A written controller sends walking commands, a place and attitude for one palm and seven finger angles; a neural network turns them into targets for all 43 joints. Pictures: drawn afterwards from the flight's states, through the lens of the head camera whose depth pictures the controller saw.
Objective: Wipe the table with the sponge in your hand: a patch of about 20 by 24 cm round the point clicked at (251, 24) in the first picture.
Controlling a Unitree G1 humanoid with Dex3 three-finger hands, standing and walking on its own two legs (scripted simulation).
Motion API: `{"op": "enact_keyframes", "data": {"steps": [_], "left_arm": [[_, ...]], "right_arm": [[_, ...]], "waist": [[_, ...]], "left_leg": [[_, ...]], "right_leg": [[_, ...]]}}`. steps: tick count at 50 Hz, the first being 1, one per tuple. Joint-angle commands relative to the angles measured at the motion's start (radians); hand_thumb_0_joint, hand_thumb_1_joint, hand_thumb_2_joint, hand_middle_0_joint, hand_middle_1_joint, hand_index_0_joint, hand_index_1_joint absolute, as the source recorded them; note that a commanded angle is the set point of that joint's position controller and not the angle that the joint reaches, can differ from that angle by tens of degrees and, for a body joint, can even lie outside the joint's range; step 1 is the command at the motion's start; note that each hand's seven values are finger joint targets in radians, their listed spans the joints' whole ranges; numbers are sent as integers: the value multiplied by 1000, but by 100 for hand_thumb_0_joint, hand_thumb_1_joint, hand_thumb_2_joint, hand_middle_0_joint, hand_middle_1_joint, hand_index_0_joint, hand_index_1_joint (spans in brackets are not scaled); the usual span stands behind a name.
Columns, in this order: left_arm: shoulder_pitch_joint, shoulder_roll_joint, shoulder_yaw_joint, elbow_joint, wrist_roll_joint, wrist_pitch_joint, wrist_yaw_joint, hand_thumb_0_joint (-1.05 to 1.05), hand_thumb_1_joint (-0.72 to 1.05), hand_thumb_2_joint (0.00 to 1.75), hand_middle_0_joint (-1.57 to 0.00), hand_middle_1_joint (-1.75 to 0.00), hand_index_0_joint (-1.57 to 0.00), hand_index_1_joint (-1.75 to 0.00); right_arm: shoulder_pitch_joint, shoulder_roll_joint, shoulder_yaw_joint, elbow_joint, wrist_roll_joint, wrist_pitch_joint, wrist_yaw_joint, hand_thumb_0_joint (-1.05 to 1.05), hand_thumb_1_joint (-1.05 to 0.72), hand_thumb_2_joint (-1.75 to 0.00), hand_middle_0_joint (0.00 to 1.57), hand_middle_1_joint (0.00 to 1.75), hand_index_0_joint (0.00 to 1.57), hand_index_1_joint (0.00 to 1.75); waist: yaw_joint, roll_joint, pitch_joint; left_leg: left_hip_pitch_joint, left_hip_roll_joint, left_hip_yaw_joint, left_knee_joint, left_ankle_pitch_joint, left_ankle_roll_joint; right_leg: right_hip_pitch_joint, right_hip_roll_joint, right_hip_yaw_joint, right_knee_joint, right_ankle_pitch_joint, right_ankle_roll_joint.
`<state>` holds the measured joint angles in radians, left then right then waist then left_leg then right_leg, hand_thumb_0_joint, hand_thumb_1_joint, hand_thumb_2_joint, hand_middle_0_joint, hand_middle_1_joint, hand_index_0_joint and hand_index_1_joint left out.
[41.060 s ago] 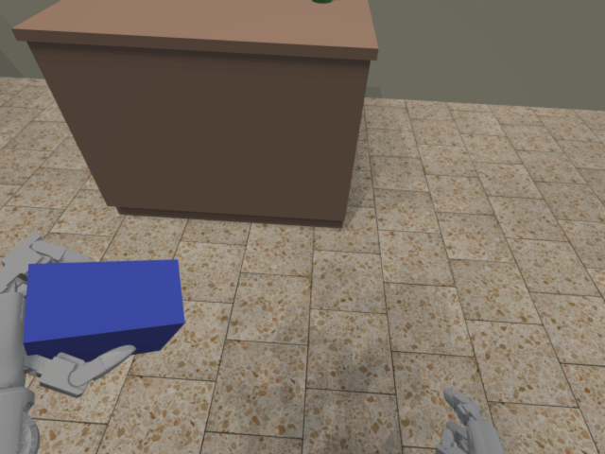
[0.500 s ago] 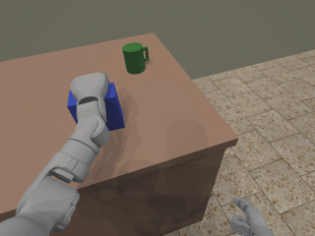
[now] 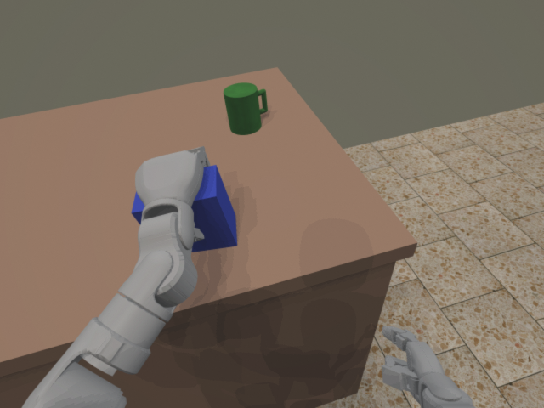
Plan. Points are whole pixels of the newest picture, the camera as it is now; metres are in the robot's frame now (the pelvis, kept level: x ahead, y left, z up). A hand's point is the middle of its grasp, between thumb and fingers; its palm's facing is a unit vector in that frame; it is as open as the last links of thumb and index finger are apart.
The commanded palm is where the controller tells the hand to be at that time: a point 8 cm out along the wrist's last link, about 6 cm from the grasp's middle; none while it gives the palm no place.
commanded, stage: wipe back along the third lane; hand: left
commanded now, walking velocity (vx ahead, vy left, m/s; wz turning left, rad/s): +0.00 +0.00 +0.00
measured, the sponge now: (194, 222) +0.36 +0.18 +0.11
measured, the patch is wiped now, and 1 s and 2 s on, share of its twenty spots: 0.85 0.85 0.85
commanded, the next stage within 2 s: slide back across to the middle lane in 0.62 s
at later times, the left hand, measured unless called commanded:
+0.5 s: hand (200, 223) +0.31 +0.14 +0.16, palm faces +0.19 -0.11 -0.97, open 10.7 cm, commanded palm +0.26 +0.14 +0.18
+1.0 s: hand (187, 240) +0.28 +0.15 +0.16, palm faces +0.21 -0.16 -0.97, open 10.7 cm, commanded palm +0.23 +0.17 +0.21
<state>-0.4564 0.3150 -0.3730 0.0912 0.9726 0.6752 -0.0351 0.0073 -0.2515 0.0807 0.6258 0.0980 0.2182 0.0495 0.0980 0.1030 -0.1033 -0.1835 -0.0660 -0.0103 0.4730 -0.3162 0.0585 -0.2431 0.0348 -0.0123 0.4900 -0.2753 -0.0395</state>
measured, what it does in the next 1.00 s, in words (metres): shifts its weight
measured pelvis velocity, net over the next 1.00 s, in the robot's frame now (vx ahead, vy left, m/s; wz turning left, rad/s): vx -0.03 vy -0.07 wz -0.08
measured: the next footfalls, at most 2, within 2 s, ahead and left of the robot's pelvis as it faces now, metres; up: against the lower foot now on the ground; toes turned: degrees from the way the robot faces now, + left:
none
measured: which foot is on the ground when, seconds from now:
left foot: down 0.00-1.00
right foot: down 0.00-1.00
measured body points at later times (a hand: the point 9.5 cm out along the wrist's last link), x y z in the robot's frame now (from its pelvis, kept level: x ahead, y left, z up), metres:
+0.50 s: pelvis -0.02 -0.04 +0.00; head -0.06 -0.10 +0.44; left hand +0.30 +0.15 +0.21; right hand +0.21 -0.25 -0.09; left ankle -0.05 +0.08 -0.74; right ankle -0.01 -0.10 -0.74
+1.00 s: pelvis -0.03 -0.07 +0.00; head -0.07 -0.13 +0.44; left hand +0.26 +0.15 +0.22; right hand +0.21 -0.29 -0.08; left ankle -0.04 +0.09 -0.73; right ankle -0.01 -0.10 -0.74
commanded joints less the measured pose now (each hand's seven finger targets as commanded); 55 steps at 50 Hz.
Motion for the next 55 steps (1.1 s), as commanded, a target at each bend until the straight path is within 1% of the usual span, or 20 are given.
{"op": "enact_keyframes", "data": {"steps": [1,8,14,17,20,22,23,27,28,32,33,36,37,41,42,44,47,49,52,55], "left_arm": [[-149,-5,16,-107,-65,15,-27,0,10,130,-120,-160,-120,-160],[-100,0,21,-153,-79,18,-17,0,10,130,-120,-160,-120,-160],[-95,58,73,-130,-83,22,-4,0,10,130,-120,-160,-120,-160],[-77,69,90,-142,-84,18,-7,0,10,130,-120,-160,-120,-160],[-10,44,63,-144,-84,14,-9,0,10,130,-120,-160,-120,-160],[36,86,113,-176,-89,7,-11,0,10,130,-120,-160,-120,-160],[58,56,82,-188,-93,7,-12,0,10,130,-120,-160,-120,-160],[136,97,130,-261,-110,-6,-13,0,10,130,-120,-160,-120,-160],[144,69,98,-261,-110,-7,-12,0,10,130,-120,-160,-120,-160],[198,139,174,-320,-121,-21,-4,0,10,130,-120,-160,-120,-160],[205,104,137,-321,-121,-21,-4,0,10,130,-120,-160,-120,-160],[206,151,180,-331,-128,-27,2,0,10,130,-120,-160,-120,-160],[186,211,233,-345,-122,-31,7,0,10,130,-120,-160,-120,-160],[165,245,259,-321,-118,-34,9,0,10,130,-120,-160,-120,-160],[169,311,317,-330,-112,-37,12,0,10,130,-120,-160,-120,-160],[189,302,312,-312,-116,-39,9,0,10,130,-120,-160,-120,-160],[177,381,377,-338,-109,-49,0,0,10,130,-120,-160,-120,-160],[198,356,360,-337,-114,-53,-8,0,10,130,-120,-160,-120,-160],[203,424,421,-349,-120,-63,-21,0,10,130,-120,-160,-120,-160],[211,437,431,-335,-120,-79,-33,0,10,130,-120,-160,-120,-160]], "right_arm": [[-221,-101,-46,-178,3,-46,-11,0,-90,-90,20,30,20,30],[-241,-101,-45,-188,7,-43,-13,0,-90,-90,20,30,20,30],[-239,-104,-46,-180,10,-51,-36,0,-90,-90,20,30,20,30],[-251,-103,-45,-188,11,-59,-38,0,-90,-90,20,30,20,30],[-244,-103,-48,-190,9,-68,-33,0,-90,-90,20,30,20,30],[-257,-104,-49,-196,8,-73,-31,0,-90,-90,20,30,20,30],[-252,-102,-50,-200,6,-75,-30,0,-90,-90,20,30,20,30],[-268,-101,-52,-206,6,-81,-29,0,-90,-90,20,30,20,30],[-258,-99,-51,-204,4,-83,-29,0,-90,-90,20,30,20,30],[-261,-100,-54,-205,0,-86,-35,0,-90,-90,20,30,20,30],[-257,-97,-52,-207,-2,-87,-36,0,-90,-90,20,30,20,30],[-252,-100,-53,-200,-6,-86,-49,0,-90,-90,20,30,20,30],[-258,-101,-53,-197,-6,-88,-53,0,-90,-90,20,30,20,30],[-249,-101,-50,-190,-14,-91,-72,0,-90,-90,20,30,20,30],[-257,-103,-50,-188,-15,-93,-76,0,-90,-90,20,30,20,30],[-249,-101,-47,-190,-18,-96,-80,0,-90,-90,20,30,20,30],[-260,-107,-46,-185,-22,-100,-87,0,-90,-90,20,30,20,30],[-258,-103,-47,-187,-23,-110,-89,0,-90,-90,20,30,20,30],[-264,-108,-49,-185,-26,-124,-98,0,-90,-90,20,30,20,30],[-252,-109,-54,-178,-30,-144,-107,0,-90,-90,20,30,20,30]], "waist": [[-25,-155,-161],[-25,-159,-110],[-27,-185,-88],[-19,-153,-93],[-15,-168,-113],[-6,-186,-118],[-7,-194,-121],[-1,-189,-93],[-6,-203,-85],[1,-196,-75],[-4,-198,-67],[-9,-207,-45],[-5,-184,-51],[0,-176,-64],[11,-151,-69],[12,-162,-76],[18,-126,-85],[18,-129,-81],[28,-124,-88],[28,-158,-84]], "left_leg": [[13,57,-13,-41,402,-28],[-13,56,-6,-56,299,-17],[-39,48,9,-64,224,-11],[-42,44,5,-68,206,-10],[-47,37,19,-53,228,-9],[-54,35,11,-49,227,-7],[-54,32,24,-42,237,-4],[-59,31,21,-36,218,-4],[-61,29,32,-29,225,-2],[-60,27,28,-16,211,-3],[-64,24,36,-13,212,-2],[-71,23,35,-1,186,-5],[-62,22,25,0,176,-5],[-72,21,24,3,185,-8],[-61,19,17,5,184,-8],[-78,19,18,11,197,-12],[-76,13,3,12,177,-14],[-86,15,-1,9,184,-13],[-88,7,-12,18,175,-10],[-98,7,-14,28,176,-8]], "right_leg": [[132,-4,-8,-15,368,-42],[119,-5,8,-34,273,-37],[128,-6,40,-69,198,-26],[132,-5,58,-79,173,-28],[165,-11,61,-72,216,-20],[175,-6,85,-76,222,-19],[190,-13,80,-71,241,-12],[176,-11,115,-87,225,-9],[178,-15,105,-82,235,-3],[170,-15,154,-99,222,-3],[174,-20,145,-94,226,2],[156,-27,183,-120,173,6],[146,-23,208,-130,143,-2],[166,-34,211,-125,140,-1],[160,-31,237,-131,125,-7],[182,-38,227,-115,157,-4],[174,-38,268,-127,108,-12],[177,-39,241,-113,113,-9],[176,-40,269,-117,103,-9],[179,-45,262,-106,110,-1]]}}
